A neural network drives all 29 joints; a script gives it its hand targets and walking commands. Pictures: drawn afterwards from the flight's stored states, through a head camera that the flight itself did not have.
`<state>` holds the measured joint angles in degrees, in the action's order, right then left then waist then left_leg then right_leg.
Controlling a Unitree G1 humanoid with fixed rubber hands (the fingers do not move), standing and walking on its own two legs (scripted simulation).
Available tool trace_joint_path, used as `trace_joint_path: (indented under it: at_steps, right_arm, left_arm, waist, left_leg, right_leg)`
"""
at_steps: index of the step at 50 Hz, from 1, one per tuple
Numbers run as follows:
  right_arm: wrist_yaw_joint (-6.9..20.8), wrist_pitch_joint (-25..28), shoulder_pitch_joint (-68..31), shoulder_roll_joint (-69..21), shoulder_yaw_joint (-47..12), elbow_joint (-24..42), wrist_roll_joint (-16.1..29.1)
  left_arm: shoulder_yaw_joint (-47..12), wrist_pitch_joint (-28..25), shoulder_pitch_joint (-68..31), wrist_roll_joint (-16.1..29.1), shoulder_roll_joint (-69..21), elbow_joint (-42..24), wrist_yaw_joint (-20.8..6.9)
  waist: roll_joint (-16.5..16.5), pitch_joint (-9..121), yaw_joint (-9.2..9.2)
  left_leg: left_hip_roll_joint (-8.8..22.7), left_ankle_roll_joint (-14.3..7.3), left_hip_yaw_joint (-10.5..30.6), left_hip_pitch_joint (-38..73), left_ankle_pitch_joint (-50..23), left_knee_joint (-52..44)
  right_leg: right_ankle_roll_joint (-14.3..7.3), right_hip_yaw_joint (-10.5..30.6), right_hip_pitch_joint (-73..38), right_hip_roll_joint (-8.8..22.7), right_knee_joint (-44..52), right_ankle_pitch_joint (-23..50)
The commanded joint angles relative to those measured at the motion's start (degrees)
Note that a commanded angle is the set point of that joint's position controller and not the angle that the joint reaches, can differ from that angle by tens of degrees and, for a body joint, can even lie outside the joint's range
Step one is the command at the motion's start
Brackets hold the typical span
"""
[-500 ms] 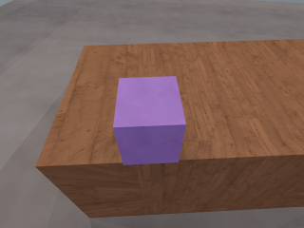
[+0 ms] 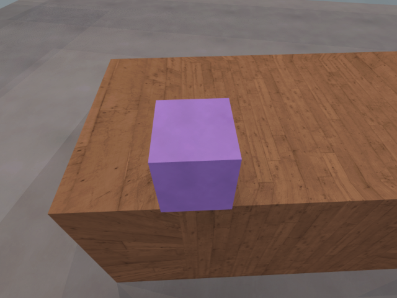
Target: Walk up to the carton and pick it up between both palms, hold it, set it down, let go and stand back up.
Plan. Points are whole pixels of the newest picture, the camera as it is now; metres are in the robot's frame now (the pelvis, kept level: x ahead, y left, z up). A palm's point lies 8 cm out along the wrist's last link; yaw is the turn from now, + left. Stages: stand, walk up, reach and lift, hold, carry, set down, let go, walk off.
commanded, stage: stand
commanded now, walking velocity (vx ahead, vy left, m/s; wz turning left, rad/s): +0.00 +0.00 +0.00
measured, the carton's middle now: (194, 155) +0.45 +0.03 +0.01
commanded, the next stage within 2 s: walk up in 0.92 s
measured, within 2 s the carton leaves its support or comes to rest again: neither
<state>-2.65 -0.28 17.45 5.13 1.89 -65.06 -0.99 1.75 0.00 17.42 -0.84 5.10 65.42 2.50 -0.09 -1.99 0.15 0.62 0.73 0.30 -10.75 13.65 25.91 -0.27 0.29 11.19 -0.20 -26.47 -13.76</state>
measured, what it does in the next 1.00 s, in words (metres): stands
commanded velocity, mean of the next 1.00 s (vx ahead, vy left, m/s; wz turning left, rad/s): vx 0.00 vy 0.00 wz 0.00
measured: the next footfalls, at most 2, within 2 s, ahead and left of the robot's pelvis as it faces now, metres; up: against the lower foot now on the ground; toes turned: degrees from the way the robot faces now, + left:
none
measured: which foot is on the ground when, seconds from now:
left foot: down 0.00-1.00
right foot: down 0.00-1.00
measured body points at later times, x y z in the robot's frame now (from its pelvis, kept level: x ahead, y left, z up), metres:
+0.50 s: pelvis -0.01 +0.00 +0.00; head +0.00 +0.00 +0.45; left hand -0.03 +0.20 -0.16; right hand -0.04 -0.20 -0.17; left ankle +0.00 +0.13 -0.74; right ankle +0.01 -0.12 -0.74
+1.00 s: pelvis +0.00 +0.00 +0.00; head +0.01 -0.01 +0.45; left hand -0.03 +0.20 -0.16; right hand -0.03 -0.20 -0.17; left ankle +0.00 +0.13 -0.74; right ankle +0.01 -0.12 -0.74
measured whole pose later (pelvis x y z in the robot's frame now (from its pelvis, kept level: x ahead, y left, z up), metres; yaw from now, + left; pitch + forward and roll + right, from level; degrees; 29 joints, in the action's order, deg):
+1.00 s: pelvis +0.00 +0.00 +0.00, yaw +0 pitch -1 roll +0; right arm -2.6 0.3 19.3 5.1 0.7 -65.5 -0.9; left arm 0.8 -0.3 18.0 -0.7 5.0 66.3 2.3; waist -0.5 -1.2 0.2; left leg 0.7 1.0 0.9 -11.7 13.3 25.7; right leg -0.4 0.3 12.1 -0.3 -26.2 -13.4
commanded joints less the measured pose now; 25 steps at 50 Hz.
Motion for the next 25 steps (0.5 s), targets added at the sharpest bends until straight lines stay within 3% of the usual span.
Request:
trace_joint_path:
  at_steps: [1, 5, 8, 9, 11, 14, 15, 17, 19, 22, 23, 24, 25]
  right_arm:
    - [-0.15, 0.63, 3.68, 3.44, 0.13, 0.68, -0.1]
    - [-0.36, 0.68, 4.28, 5.91, 0.61, 0.47, -0.05]
    - [-0.18, 0.41, 4.48, 3.68, 0.08, 0.22, 0.01]
    - [-0.01, 0.19, 6.0, 4.31, 0.14, -0.49, 0.16]
    - [-0.17, -0.08, 5.7, 3.18, -0.22, -0.3, -0.03]
    - [-0.11, 0.2, 5.64, 4.04, -0.04, -0.49, 0.14]
    - [-0.27, 0.23, 5.42, 4.1, -0.24, -0.25, -0.04]
    - [0.01, 0.13, 5.56, 3.02, -0.49, -0.3, -0.04]
    - [-0.13, 0.15, 5.55, 4.04, -0.38, 0.21, 0.23]
    - [-0.16, 0.48, 5.24, 4.67, -0.45, -0.02, -0.17]
    - [-0.02, 0.62, 5.43, 5.83, -0.04, 0.33, -0.08]
    - [-0.06, 0.6, 5.66, 4.52, -0.44, -0.08, -0.05]
    - [-0.09, 0.41, 5.93, 4.39, -0.49, -0.23, 0.17]
  left_arm:
    - [0.15, -0.37, 4.49, 0.2, 3.39, -0.25, 0.01]
    - [0.44, -0.46, 3.61, -0.51, 5.4, 0.0, 0.3]
    - [-0.1, -0.31, 4.41, 0.1, 3.53, 0.48, 0.2]
    - [-0.46, -0.25, 5.4, 0.06, 2.69, 0.62, 0.12]
    - [0.11, -0.14, 5.28, -0.12, 4.58, 0.55, 0.25]
    - [-0.22, -0.09, 5.22, -0.3, 3.31, 0.5, 0.33]
    - [0.07, -0.16, 5.69, -0.04, 4.43, 0.3, 0.29]
    - [-0.26, -0.17, 4.08, -0.02, 3.82, -0.36, 0.12]
    - [0.12, -0.08, 3.23, -0.15, 4.62, -0.79, 0.0]
    - [0.12, -0.08, 4.68, 0.13, 4.11, -0.19, -0.04]
    - [-0.22, -0.18, 4.33, 0.0, 3.63, 0.02, -0.02]
    - [0.21, -0.21, 5.31, 0.17, 5.16, 0.08, 0.0]
    - [-0.23, -0.1, 5.44, -0.07, 3.24, 0.1, 0.08]
  waist:
    - [-1.3, -1.82, 0.48]
    - [1.29, -1.95, 0.0]
    - [1.09, -4.25, 0.53]
    - [-0.86, -3.7, -0.18]
    - [0.85, -2.7, 0.11]
    - [-1.74, -3.4, -0.21]
    - [0.28, -3.89, 0.08]
    - [-0.71, -4.37, -0.2]
    - [1.9, -3.79, -0.14]
    - [-1.32, -1.61, 0.62]
    - [-0.51, -0.57, -0.09]
    - [0.6, -1.83, 0.83]
    - [0.44, -3.42, 0.53]
  left_leg:
    - [2.93, -2.45, 3.68, -2.96, -1.98, -5.38]
    - [3.18, -2.2, 3.54, -1.91, -2.14, -5.11]
    - [2.93, -2.17, 3.66, -3.53, -1.37, -5.14]
    - [2.75, -1.91, 3.28, -2.69, -0.69, -5.07]
    - [2.65, -1.79, 3.63, -1.97, -1.23, -5.05]
    - [2.84, -1.92, 3.66, -2.65, -0.53, -4.56]
    - [2.9, -2.16, 3.66, -3.65, -0.08, -5.25]
    - [2.73, -1.93, 3.28, -4.49, 0.57, -4.98]
    - [2.88, -2.11, 3.87, -4.21, 0.35, -5.27]
    - [3.39, -2.15, 4.65, -3.78, 1.29, -6.4]
    - [2.94, -2.23, 4.52, -3.62, 0.52, -6.29]
    - [3.14, -2.19, 4.29, -4.46, -0.05, -5.66]
    - [3.12, -2.34, 4.38, -4.15, -0.06, -5.37]
  right_leg:
    - [-1.28, 4.0, 0.73, 3.89, 4.68, 3.82]
    - [-1.31, 4.22, 2.13, 3.63, 5.24, 2.83]
    - [-1.37, 4.28, 2.74, 4.06, 5.86, 1.65]
    - [-1.06, 4.24, 2.77, 3.67, 5.29, 1.87]
    - [-1.25, 4.7, 3.37, 3.97, 6.27, -0.13]
    - [-1.44, 4.38, 3.8, 3.77, 6.02, 1.12]
    - [-1.32, 4.27, 3.24, 3.56, 5.97, 0.17]
    - [-1.46, 5.06, 4.28, 4.25, 6.48, -0.82]
    - [-1.9, 5.09, 3.86, 4.07, 6.27, -1.32]
    - [-1.77, 3.95, 1.96, 3.62, 5.41, -0.07]
    - [-1.33, 3.64, 0.73, 3.5, 4.69, 1.19]
    - [-1.31, 3.87, 1.35, 3.78, 5.34, 0.68]
    - [-1.47, 4.59, 3.47, 3.68, 6.23, 0.17]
